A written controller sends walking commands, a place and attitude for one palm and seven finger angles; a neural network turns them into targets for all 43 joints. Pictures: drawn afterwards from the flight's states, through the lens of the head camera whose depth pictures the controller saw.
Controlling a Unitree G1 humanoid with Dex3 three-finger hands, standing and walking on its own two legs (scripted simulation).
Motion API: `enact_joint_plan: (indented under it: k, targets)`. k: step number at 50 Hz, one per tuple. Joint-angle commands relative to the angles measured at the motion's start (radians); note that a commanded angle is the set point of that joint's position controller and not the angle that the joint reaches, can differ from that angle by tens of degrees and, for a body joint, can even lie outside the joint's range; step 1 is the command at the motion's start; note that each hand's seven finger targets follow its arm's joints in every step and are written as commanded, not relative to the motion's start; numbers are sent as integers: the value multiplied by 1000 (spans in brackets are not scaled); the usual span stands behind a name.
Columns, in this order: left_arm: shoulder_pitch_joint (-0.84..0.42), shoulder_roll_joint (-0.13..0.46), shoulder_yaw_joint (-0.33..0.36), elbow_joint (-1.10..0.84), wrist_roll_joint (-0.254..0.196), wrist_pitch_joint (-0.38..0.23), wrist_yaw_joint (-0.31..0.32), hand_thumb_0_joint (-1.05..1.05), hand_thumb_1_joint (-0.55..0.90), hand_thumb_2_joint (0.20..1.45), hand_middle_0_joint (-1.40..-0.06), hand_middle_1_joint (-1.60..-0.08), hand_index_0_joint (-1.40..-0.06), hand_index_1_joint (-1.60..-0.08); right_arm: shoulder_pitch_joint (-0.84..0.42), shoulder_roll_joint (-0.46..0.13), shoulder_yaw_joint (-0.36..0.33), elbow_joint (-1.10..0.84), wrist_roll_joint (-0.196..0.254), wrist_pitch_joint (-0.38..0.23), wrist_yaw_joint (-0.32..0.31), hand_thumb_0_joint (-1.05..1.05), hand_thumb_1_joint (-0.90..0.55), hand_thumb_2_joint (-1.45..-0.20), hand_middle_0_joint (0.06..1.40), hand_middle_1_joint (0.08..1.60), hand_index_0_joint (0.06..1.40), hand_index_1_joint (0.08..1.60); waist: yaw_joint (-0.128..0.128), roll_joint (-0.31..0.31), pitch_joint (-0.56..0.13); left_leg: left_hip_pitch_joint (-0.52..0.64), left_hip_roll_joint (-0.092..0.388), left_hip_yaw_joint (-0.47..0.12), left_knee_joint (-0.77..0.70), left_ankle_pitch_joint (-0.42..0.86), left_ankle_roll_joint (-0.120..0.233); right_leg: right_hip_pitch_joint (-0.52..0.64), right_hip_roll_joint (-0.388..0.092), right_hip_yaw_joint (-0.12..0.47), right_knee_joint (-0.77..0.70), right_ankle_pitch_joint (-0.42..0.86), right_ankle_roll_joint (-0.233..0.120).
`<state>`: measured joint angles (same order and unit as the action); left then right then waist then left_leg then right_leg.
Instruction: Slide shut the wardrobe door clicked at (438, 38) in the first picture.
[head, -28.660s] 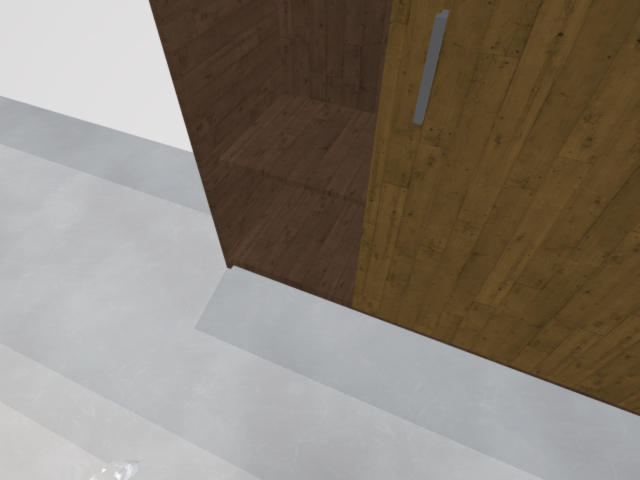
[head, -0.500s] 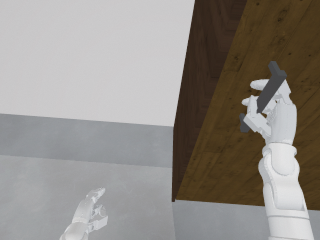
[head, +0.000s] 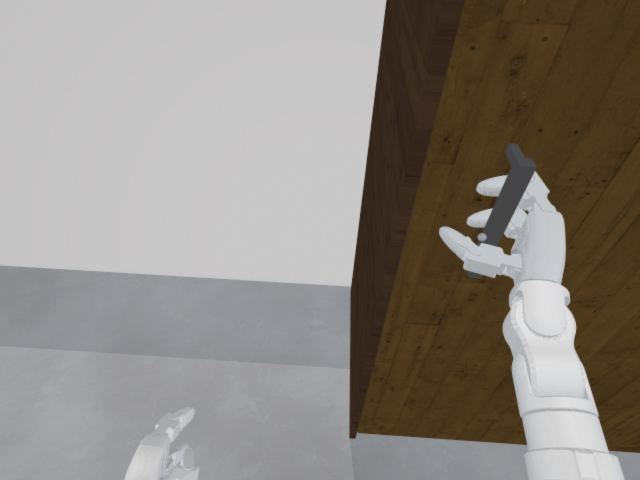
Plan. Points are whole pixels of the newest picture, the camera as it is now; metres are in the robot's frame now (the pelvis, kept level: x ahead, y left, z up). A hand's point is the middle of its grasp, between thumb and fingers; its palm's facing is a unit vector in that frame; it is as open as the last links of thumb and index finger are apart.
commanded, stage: loosen the grip on the handle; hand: right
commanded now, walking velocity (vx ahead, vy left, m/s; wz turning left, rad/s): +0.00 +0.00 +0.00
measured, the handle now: (492, 216) +0.40 -0.19 +0.16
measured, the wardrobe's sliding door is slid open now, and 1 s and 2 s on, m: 0.00 0.00 0.00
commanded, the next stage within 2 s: slip the hand off the handle in 0.32 s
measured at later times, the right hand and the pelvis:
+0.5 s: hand (476, 244) +0.35 -0.16 +0.16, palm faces +0.21 +0.97 -0.11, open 14.7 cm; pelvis +0.03 +0.00 +0.00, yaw +0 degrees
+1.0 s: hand (525, 248) +0.35 -0.21 +0.16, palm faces +0.23 +0.96 -0.14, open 14.7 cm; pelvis +0.03 -0.01 +0.00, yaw +0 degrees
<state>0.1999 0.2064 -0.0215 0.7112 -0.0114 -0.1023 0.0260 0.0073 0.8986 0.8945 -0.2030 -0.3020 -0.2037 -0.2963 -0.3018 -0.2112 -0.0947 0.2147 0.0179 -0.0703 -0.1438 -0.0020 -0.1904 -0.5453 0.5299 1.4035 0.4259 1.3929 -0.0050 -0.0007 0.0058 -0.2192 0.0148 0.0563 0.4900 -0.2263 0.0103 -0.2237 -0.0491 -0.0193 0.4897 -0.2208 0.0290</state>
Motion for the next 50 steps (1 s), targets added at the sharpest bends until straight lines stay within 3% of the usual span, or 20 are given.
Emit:
enact_joint_plan:
  k: [1, 3, 5, 6, 7, 8, 9, 12, 14, 17, 19, 20, 21, 23, 25, 34, 40, 44, 47, 50]
  targets:
    - [-113, 145, 57, -141, 3, -54, 9, 0, 900, 900, -200, -300, -200, -300, -345, -91, -1, -185, 11, -58, -6, 0, 550, -200, 397, 1333, 397, 1333, 24, 70, -122, -24, -18, -31, -130, -162, -2, 3, 45, -7, -86, -113, -48]
    - [-119, 151, 64, -139, -1, -55, 15, 0, 900, 900, -200, -300, -200, -300, -335, -120, -39, -198, 47, -79, 8, 0, 550, -200, 370, 1300, 370, 1300, 13, 119, -143, -11, -17, -39, -135, -183, -6, 9, 43, -9, -79, -109, -52]
    - [-118, 146, 66, -136, -1, -57, 16, 0, 900, 900, -200, -300, -200, -300, -339, -102, -20, -211, 52, -88, 14, 0, 550, -200, 343, 1267, 343, 1267, 13, 101, -152, -21, -15, -42, -130, -189, -9, 18, 45, -11, -68, -113, -53]
    - [-112, 146, 66, -135, 1, -59, 16, 0, 900, 900, -200, -300, -200, -300, -360, -93, -5, -227, 46, -93, 11, 0, 550, -200, 330, 1250, 330, 1250, 20, 72, -155, -27, -14, -40, -123, -168, -9, 24, 47, -10, -66, -109, -54]
    - [-122, 142, 68, -144, -1, -61, 15, 0, 900, 900, -200, -300, -200, -300, -354, -123, -27, -296, 41, -100, 4, 0, 550, -200, 317, 1233, 317, 1233, -1, 20, -190, -1, -16, -42, -118, -158, -4, 43, 47, -13, -71, -102, -52]
    - [-119, 140, 66, -143, 1, -63, 15, 0, 900, 900, -200, -300, -200, -300, -359, -112, -9, -303, 32, -99, -4, 0, 550, -200, 303, 1217, 303, 1217, 8, -21, -188, -4, -16, -39, -109, -118, -2, 54, 48, -11, -72, -79, -53]
    - [-112, 140, 67, -140, 4, -64, 15, 0, 900, 900, -200, -300, -200, -300, -334, -107, -8, -299, 28, -95, -13, 0, 550, -200, 290, 1200, 290, 1200, 5, -23, -187, -3, -17, -35, -104, -91, -1, 56, 49, -10, -68, -57, -53]
    - [-100, 148, 69, -133, 8, -60, 18, 0, 900, 900, -200, -300, -200, -300, -273, -125, -31, -300, 22, -80, -25, 0, 550, -200, 250, 1150, 250, 1150, 7, 35, -183, 14, -22, -27, -95, -10, -3, 56, 46, -6, -55, 32, -55]
    - [-98, 143, 68, -137, 7, -60, 18, 0, 900, 900, -200, -300, -200, -300, -262, -84, 6, -341, 26, -72, -24, 0, 550, -200, 250, 1150, 250, 1150, 10, 31, -193, 24, -20, -21, -84, 61, -3, 79, 45, -7, -50, 90, -56]
    - [-94, 147, 71, -133, 10, -53, 23, 0, 900, 900, -200, -300, -200, -300, -198, -115, -32, -360, 30, -55, -23, 0, 550, -200, 250, 1150, 250, 1150, -2, 37, -212, 52, -22, -18, -73, 137, -5, 88, 47, -10, -44, 147, -54]
    - [-95, 137, 66, -141, 7, -51, 23, 0, 900, 900, -200, -300, -200, -300, -203, -64, 17, -395, 34, -48, -18, 0, 550, -200, 250, 1150, 250, 1150, 6, 40, -204, 48, -19, -12, -67, 161, -7, 98, 47, -9, -44, 163, -54]
    - [-95, 139, 67, -140, 7, -49, 25, 0, 900, 900, -200, -300, -200, -300, -197, -74, 5, -390, 36, -43, -19, 0, 550, -200, 250, 1150, 250, 1150, 4, 38, -205, 47, -19, -14, -69, 152, -8, 97, 46, -7, -43, 155, -53]
    - [-99, 134, 68, -152, 9, -48, 23, 0, 900, 900, -200, -300, -200, -300, -120, -51, 14, -409, 39, -38, -15, 0, 550, -200, 250, 1150, 250, 1150, -12, 31, -206, 60, -20, -10, -64, 175, -6, 102, 46, -9, -44, 176, -52]
    - [-101, 142, 66, -148, 12, -40, 27, 0, 900, 900, -200, -300, -200, -300, -109, -118, -55, -408, 39, -31, -17, 0, 550, -200, 250, 1150, 250, 1150, -15, 44, -209, 73, -16, -12, -62, 199, -8, 92, 49, -13, -43, 186, -53]
    - [-106, 133, 65, -156, 14, -34, 29, 0, 900, 900, -200, -300, -200, -300, -85, -124, -69, -433, 38, -31, -11, 0, 550, -200, 250, 1150, 250, 1150, -23, 42, -223, 92, -16, -13, -54, 232, -7, 96, 49, -18, -41, 209, -53]
    - [-119, 131, 53, -157, 9, -27, 46, 0, 900, 900, -200, -300, -200, -300, -127, -154, -100, -435, 64, -47, 34, 0, 550, -200, 250, 1150, 250, 1150, -5, -2, -167, 54, -22, -12, -65, 186, -5, 98, 49, -17, -35, 174, -52]
    - [-106, 136, 56, -152, 4, -38, 55, 0, 900, 900, -200, -300, -200, -300, -113, -183, -135, -428, 87, -68, 92, 0, 550, -200, 250, 1150, 250, 1150, -8, -26, -212, 75, -24, -6, -47, 228, -1, 112, 46, -12, -31, 213, -45]
    - [-101, 141, 55, -146, -3, -49, 61, 0, 900, 900, -200, -300, -200, -300, -133, -197, -147, -387, 101, -67, 109, 0, 550, -200, 250, 1150, 250, 1150, -4, -21, -177, 50, -24, -6, -56, 177, -2, 90, 47, -6, -36, 169, -44]
    - [-92, 152, 58, -133, -1, -52, 70, 0, 900, 900, -200, -300, -200, -300, -130, -272, -231, -335, 108, -69, 112, 0, 550, -200, 250, 1150, 250, 1150, -12, 30, -182, 56, -24, -7, -57, 155, -4, 67, 47, -4, -37, 148, -45]
    - [-98, 144, 55, -140, -3, -55, 70, 0, 900, 900, -200, -300, -200, -300, -137, -256, -217, -348, 110, -75, 120, 0, 550, -200, 250, 1150, 250, 1150, -18, -30, -205, 63, -22, -8, -50, 158, 0, 74, 48, -5, -38, 157, -42]
